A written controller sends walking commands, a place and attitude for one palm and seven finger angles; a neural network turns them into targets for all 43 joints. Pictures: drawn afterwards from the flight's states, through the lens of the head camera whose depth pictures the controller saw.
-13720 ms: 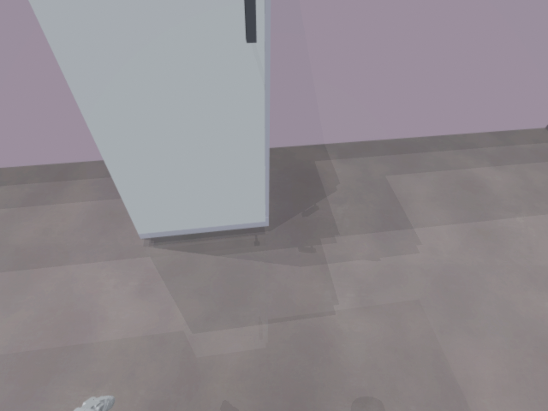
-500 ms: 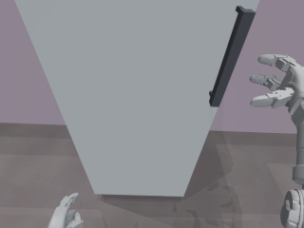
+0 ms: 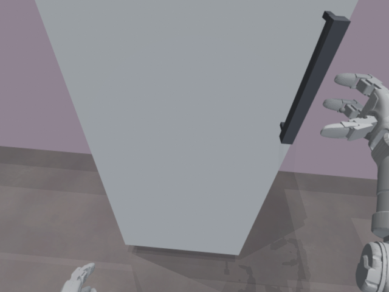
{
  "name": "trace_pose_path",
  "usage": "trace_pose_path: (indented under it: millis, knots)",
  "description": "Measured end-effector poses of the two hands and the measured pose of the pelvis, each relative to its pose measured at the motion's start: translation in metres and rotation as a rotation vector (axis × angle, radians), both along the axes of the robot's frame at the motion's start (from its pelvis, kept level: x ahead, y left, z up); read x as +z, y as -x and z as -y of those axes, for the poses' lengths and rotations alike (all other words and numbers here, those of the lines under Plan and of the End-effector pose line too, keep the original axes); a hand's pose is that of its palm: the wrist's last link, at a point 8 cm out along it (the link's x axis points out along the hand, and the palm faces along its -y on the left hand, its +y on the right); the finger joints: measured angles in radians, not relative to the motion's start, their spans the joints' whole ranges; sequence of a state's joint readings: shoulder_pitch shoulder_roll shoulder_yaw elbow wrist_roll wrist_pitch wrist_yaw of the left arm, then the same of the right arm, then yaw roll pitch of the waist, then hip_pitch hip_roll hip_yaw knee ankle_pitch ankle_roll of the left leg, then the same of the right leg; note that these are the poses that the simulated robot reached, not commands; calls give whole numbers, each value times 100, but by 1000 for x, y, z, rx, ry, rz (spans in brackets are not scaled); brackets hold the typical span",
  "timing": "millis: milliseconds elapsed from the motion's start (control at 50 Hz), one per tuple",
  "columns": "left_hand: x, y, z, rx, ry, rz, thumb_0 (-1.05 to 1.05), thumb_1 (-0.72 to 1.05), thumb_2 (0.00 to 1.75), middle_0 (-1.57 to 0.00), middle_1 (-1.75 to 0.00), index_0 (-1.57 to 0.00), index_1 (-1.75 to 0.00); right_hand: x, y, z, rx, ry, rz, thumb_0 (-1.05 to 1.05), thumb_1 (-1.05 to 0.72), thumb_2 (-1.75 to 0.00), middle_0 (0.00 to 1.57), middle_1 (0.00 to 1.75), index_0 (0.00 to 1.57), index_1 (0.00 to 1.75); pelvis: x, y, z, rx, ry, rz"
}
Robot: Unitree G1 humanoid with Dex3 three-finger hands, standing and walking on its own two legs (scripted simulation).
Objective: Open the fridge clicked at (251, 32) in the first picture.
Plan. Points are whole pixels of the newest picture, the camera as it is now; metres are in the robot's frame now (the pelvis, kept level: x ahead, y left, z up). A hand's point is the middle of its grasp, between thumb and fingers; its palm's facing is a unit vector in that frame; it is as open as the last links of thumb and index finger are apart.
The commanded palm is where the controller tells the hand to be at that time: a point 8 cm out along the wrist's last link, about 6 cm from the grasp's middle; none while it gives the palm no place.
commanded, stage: move the hooked fingers beside the handle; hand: right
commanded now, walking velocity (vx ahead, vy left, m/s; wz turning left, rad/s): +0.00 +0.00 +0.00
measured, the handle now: (304, 85) +0.45 -0.17 +0.25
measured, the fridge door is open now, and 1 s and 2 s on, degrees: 0 0 0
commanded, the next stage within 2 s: feel for the door with the fingertips in 0.48 s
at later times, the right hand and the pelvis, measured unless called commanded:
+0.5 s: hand (345, 109) +0.39 -0.23 +0.24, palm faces +0.09 +1.00 -0.02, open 14.0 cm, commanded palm +0.37 -0.28 +0.25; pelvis -0.01 +0.00 +0.00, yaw -2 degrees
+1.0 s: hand (322, 106) +0.40 -0.19 +0.24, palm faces +0.05 +1.00 -0.01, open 14.0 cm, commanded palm +0.37 -0.25 +0.25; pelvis -0.01 +0.00 +0.00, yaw -1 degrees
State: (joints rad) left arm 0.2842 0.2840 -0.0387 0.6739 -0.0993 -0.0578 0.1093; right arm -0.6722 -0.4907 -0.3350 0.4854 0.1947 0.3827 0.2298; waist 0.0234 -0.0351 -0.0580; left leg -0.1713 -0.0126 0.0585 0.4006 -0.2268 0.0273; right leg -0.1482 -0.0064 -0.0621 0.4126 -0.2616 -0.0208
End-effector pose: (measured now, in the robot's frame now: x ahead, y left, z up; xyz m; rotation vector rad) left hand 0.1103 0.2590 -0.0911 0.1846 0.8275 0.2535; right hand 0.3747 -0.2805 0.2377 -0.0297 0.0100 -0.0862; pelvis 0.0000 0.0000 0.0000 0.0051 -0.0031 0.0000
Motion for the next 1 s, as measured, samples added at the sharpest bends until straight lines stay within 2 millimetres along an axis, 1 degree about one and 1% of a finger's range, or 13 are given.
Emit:
trace_pose_path:
  millis: [140, 260, 340, 400, 460, 640, 740, 840, 920, 1000]
  knots:
    - [7, -21, 5, -43, -10, 36, 1, 90, 90, -20, -29, -20, -29, 4, 12, 2, -1, 6, 20, -1, 50, -30, 30, 120, 30, 120, 0, 1, 0, -15, -2, 12]
    - [14, -41, 12, -79, -4, 90, 1, 90, 90, -20, -29, -20, -29, 10, 14, -1, 10, 6, 13, -1, 50, -30, 30, 120, 30, 120, 0, 4, 0, -25, -2, 14]
    - [17, -48, 17, -92, 2, 112, 1, 90, 90, -20, -30, -21, -29, 9, 14, -2, 13, -3, -2, -1, 50, -30, 30, 120, 30, 120, -1, 5, 0, -27, -1, 13]
    - [17, -47, 18, -96, 2, 112, 1, 90, 90, -20, -30, -21, -29, 6, 12, -2, 7, -6, -15, -1, 50, -30, 30, 120, 30, 120, -1, 7, -1, -30, 0, 12]
    - [16, -42, 17, -92, -1, 99, 1, 90, 90, -20, -30, -21, -29, 5, 10, 0, 0, -3, -13, -1, 50, -30, 30, 120, 30, 120, -1, 8, -1, -29, 0, 12]
    - [7, -13, 7, -41, -7, 32, 1, 90, 90, -20, -30, -21, -30, 9, 7, 5, 3, -1, 14, -1, 50, -30, 30, 120, 30, 120, 0, 7, 0, -16, -1, 8]
    - [3, -5, 4, -27, -11, 6, 1, 90, 90, -20, -30, -20, -29, 8, 10, -4, 29, 2, 18, -1, 50, -30, 30, 120, 30, 120, 0, 7, 2, -17, -2, 13]
    - [3, -8, 6, -35, -9, 12, 1, 90, 90, -20, -29, -20, -29, 5, 9, -20, 39, -10, 11, -1, 51, -30, 30, 120, 30, 120, 0, 8, 3, -18, -2, 18]
    - [6, -16, 12, -48, 2, 37, 1, 90, 90, -20, -29, -20, -29, 5, 6, -32, 41, -17, 6, -1, 51, -30, 30, 120, 30, 120, 0, 9, 2, -15, -1, 20]
    - [9, -24, 17, -61, 13, 64, 1, 90, 90, -20, -29, -20, -29, 6, 3, -41, 38, -23, 0, -1, 50, -30, 30, 120, 30, 120, 1, 9, 2, -12, 0, 21]
